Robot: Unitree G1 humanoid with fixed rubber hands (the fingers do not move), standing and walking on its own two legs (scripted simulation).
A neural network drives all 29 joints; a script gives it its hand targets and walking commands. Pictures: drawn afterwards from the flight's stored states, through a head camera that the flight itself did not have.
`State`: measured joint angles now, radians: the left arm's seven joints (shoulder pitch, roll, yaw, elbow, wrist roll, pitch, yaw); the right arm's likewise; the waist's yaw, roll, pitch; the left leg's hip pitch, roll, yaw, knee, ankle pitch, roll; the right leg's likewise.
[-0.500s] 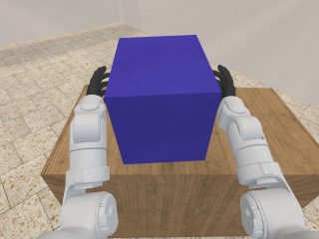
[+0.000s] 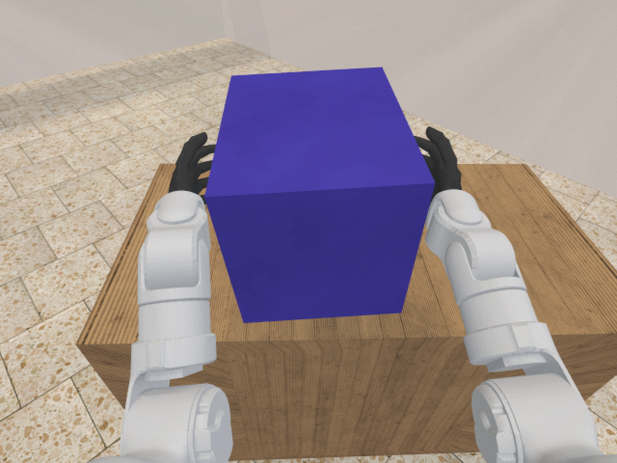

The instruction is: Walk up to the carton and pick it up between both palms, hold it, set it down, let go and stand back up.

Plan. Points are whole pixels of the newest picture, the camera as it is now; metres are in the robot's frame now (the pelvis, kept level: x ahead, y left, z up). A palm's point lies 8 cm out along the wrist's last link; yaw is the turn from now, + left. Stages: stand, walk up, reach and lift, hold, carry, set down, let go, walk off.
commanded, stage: hold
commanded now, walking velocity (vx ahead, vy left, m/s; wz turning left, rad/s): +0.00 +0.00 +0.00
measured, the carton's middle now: (314, 191) +0.42 -0.01 +0.16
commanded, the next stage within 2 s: none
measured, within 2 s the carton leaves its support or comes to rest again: neither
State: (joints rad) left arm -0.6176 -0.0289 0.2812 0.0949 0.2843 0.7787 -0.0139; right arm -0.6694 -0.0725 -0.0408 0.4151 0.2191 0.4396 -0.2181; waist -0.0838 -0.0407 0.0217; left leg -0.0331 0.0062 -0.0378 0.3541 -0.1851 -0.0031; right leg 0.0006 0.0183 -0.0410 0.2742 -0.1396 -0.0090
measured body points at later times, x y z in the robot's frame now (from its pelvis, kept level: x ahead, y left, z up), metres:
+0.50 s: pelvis -0.01 +0.00 +0.00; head -0.06 +0.02 +0.45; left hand +0.37 +0.16 +0.20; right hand +0.37 -0.15 +0.20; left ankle +0.02 +0.12 -0.75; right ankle +0.02 -0.11 -0.75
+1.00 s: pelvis +0.00 +0.00 +0.00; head -0.05 +0.02 +0.45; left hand +0.37 +0.15 +0.20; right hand +0.37 -0.16 +0.20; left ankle +0.02 +0.12 -0.75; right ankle +0.02 -0.11 -0.75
